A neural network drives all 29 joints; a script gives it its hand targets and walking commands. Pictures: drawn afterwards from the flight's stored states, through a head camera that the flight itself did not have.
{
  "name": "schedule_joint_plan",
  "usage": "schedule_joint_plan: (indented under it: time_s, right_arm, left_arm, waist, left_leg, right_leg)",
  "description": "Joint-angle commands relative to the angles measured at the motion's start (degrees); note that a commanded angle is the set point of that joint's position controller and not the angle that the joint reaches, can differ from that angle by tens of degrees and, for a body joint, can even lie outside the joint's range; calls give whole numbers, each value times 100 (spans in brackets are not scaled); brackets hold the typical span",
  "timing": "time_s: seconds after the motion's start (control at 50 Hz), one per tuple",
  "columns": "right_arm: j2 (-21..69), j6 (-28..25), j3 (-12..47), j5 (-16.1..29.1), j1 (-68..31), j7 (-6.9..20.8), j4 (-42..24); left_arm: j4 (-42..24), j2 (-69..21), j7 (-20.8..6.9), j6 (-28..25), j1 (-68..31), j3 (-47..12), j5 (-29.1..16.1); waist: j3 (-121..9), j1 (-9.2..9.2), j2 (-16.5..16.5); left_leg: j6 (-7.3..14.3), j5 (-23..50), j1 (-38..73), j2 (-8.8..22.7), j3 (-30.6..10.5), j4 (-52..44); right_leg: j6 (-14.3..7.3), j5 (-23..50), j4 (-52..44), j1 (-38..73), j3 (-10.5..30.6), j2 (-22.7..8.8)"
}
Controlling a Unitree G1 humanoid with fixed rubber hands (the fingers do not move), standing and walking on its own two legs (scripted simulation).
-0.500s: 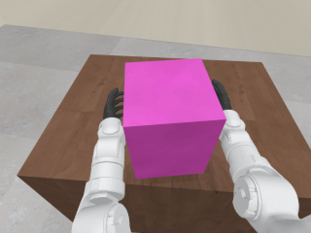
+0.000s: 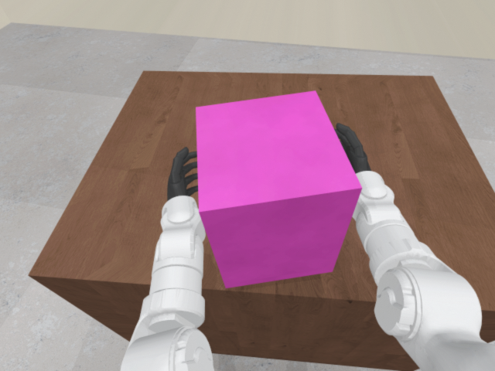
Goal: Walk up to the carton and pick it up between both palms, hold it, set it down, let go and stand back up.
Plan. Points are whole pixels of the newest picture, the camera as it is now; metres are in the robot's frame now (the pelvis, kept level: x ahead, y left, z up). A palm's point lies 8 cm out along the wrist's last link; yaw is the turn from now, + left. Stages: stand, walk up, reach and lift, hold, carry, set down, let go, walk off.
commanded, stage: set down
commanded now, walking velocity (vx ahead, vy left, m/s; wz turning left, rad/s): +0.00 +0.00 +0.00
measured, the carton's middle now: (268, 194) +0.41 +0.05 +0.05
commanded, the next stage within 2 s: none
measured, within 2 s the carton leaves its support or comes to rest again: rests again in 0.28 s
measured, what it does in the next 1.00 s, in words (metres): stands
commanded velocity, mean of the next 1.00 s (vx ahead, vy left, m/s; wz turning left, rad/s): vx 0.00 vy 0.00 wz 0.00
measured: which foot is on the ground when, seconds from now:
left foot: down 0.00-1.00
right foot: down 0.00-1.00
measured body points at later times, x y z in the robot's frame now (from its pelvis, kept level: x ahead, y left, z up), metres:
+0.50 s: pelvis +0.00 +0.01 +0.00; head +0.06 +0.00 +0.44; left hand +0.38 +0.20 +0.05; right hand +0.47 -0.08 +0.07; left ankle +0.00 +0.17 -0.75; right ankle +0.00 -0.07 -0.75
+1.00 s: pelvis +0.00 +0.00 +0.00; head +0.06 +0.00 +0.44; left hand +0.38 +0.19 +0.05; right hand +0.46 -0.09 +0.06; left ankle +0.00 +0.17 -0.75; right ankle +0.00 -0.07 -0.75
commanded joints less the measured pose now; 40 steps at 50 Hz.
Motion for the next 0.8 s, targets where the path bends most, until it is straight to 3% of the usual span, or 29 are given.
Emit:
schedule_joint_plan:
  time_s: [0.0,0.08,0.26,0.32,0.34,0.38,0.4,0.48,0.56,0.64,0.66,0.68,0.78]
  right_arm:
    - [2550,-462,1027,-159,-3633,519,-820]
    - [2581,-557,1048,-185,-3554,522,-714]
    - [2566,-755,1053,-199,-3462,494,-480]
    - [2457,-788,969,-221,-3461,519,-408]
    - [2407,-807,936,-212,-3442,532,-401]
    - [2452,-795,953,-215,-3406,526,-312]
    - [2365,-774,888,-259,-3382,521,-198]
    - [2392,-752,753,-341,-3304,533,-158]
    - [2332,-789,716,-403,-3328,567,-302]
    - [2324,-773,594,-497,-3222,579,-226]
    - [2415,-787,680,-461,-3225,586,-296]
    - [2343,-755,576,-530,-3081,562,-203]
    - [2396,-721,473,-668,-3032,583,-240]
  left_arm:
    - [-578,-2266,-345,-663,-3730,-1849,-165]
    - [-558,-2328,-313,-851,-3737,-1851,-157]
    - [-336,-2400,-289,-1145,-3640,-1951,-207]
    - [-245,-2383,-254,-1207,-3628,-1942,-177]
    - [-268,-2392,-234,-1208,-3684,-1986,-188]
    - [-268,-2340,-223,-1236,-3601,-1903,-131]
    - [-200,-2356,-227,-1219,-3617,-1945,-116]
    - [-177,-2344,-244,-1243,-3609,-1890,-116]
    - [-54,-2272,-262,-1290,-3461,-1718,-56]
    - [-78,-2226,-281,-1312,-3466,-1638,45]
    - [-52,-2254,-278,-1329,-3381,-1621,27]
    - [49,-2208,-298,-1309,-3339,-1600,73]
    - [131,-2131,-343,-1309,-3273,-1404,143]
  waist:
    - [-3462,59,-513]
    - [-3673,125,-560]
    - [-3795,85,-564]
    - [-3748,146,-464]
    - [-3801,80,-407]
    - [-3746,163,-351]
    - [-3587,71,-441]
    - [-3632,41,-448]
    - [-3592,131,-518]
    - [-3341,86,-422]
    - [-3387,176,-474]
    - [-3279,50,-422]
    - [-3084,77,-561]
  left_leg:
    - [303,2201,902,-383,716,354]
    - [307,2190,824,-355,744,374]
    - [279,2312,670,-331,714,442]
    - [251,2481,856,-291,715,534]
    - [239,2432,899,-284,705,538]
    - [222,2457,952,-300,739,546]
    - [229,2417,903,-301,726,531]
    - [239,2360,994,-274,709,514]
    - [264,2325,973,-274,741,503]
    - [259,2204,917,-290,744,448]
    - [274,2227,894,-292,758,453]
    - [266,2182,872,-300,760,453]
    - [346,1866,694,-314,819,354]
  right_leg:
    - [490,2795,363,2249,-95,-272]
    - [471,2752,407,2229,-126,-247]
    - [464,3095,508,2162,-141,-228]
    - [388,2777,449,1887,-165,-179]
    - [363,2608,432,1773,-198,-166]
    - [325,2486,371,1786,-177,-162]
    - [353,2589,381,1780,-183,-160]
    - [323,2280,319,1607,-196,-160]
    - [327,2172,285,1610,-183,-154]
    - [310,1973,259,1631,-188,-164]
    - [312,1988,246,1640,-167,-154]
    - [298,2055,263,1670,-168,-184]
    - [352,1822,260,1755,-174,-209]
